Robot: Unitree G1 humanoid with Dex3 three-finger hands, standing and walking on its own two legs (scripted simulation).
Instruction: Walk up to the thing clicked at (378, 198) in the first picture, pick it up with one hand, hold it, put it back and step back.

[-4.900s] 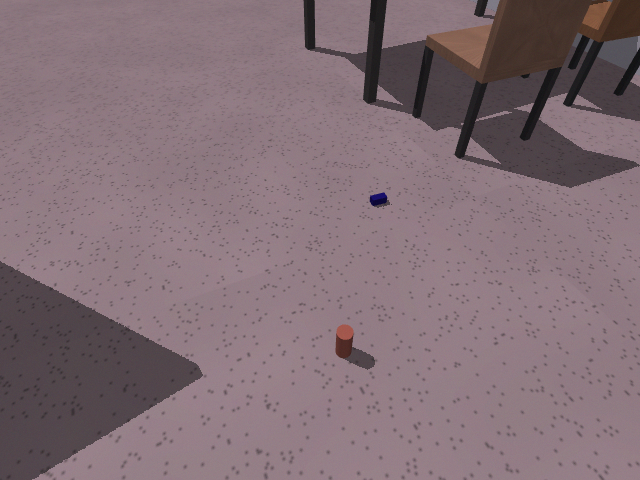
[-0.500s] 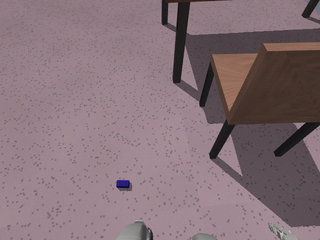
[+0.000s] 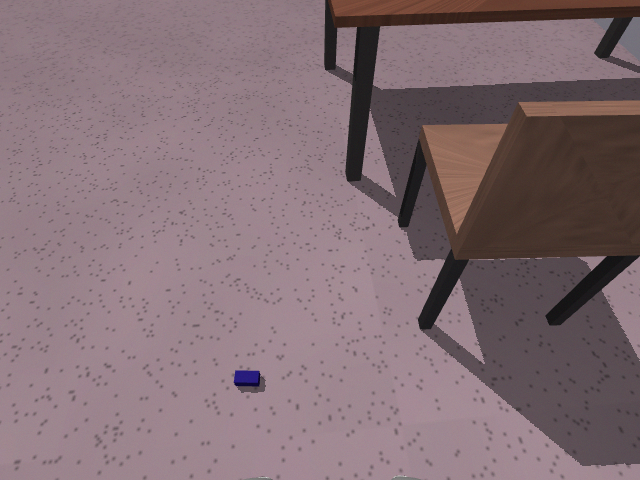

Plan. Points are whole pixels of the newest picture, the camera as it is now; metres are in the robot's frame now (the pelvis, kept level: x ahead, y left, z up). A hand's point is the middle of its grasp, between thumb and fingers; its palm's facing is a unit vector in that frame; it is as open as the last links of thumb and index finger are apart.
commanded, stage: walk up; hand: left
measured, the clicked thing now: (247, 378) +0.47 +0.24 -0.73
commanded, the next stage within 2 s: stand in 1.38 s
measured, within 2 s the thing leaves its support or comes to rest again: neither
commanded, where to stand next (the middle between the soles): +0.08 +0.01 m, yaw -1 degrees
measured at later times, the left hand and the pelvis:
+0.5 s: hand out of the picture +0.08 +0.27 -0.13, palm faces +0.00 -0.93 -0.37, open 7.4 cm; pelvis +0.02 +0.00 +0.02, yaw +0 degrees
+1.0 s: hand out of the picture +0.11 +0.25 -0.13, palm faces -0.04 -0.93 -0.35, open 7.4 cm; pelvis +0.02 +0.00 +0.03, yaw -1 degrees
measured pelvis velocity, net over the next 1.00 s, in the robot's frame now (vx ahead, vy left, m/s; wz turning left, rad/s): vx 0.02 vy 0.00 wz -0.01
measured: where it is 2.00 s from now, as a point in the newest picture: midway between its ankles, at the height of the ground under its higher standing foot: outside the picture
